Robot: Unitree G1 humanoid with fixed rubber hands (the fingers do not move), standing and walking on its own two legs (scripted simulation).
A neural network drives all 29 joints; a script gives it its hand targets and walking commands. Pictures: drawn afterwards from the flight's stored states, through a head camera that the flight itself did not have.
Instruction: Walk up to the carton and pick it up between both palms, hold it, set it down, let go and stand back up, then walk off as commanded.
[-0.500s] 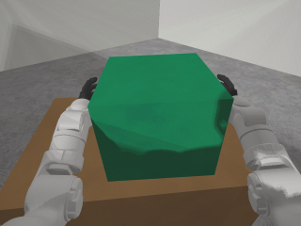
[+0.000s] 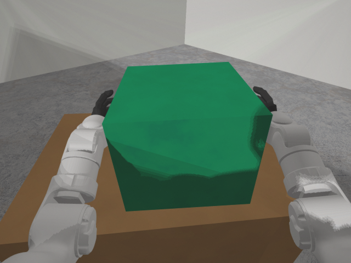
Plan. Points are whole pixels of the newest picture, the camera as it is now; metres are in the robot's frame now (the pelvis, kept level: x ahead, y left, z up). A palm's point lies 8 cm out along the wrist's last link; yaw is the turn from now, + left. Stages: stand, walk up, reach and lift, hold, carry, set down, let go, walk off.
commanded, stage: hold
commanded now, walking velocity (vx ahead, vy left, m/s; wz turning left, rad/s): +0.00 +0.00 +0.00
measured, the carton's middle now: (182, 128) +0.42 +0.00 +0.16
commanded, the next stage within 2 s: set down in 1.08 s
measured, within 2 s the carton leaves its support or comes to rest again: neither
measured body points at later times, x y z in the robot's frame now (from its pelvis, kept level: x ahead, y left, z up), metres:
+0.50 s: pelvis +0.00 +0.00 +0.00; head -0.08 +0.01 +0.44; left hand +0.39 +0.19 +0.20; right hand +0.39 -0.19 +0.22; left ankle +0.06 +0.11 -0.74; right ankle +0.06 -0.14 -0.74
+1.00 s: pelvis +0.00 +0.00 +0.00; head -0.08 +0.01 +0.44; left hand +0.39 +0.19 +0.20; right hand +0.39 -0.19 +0.22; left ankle +0.06 +0.11 -0.74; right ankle +0.06 -0.14 -0.74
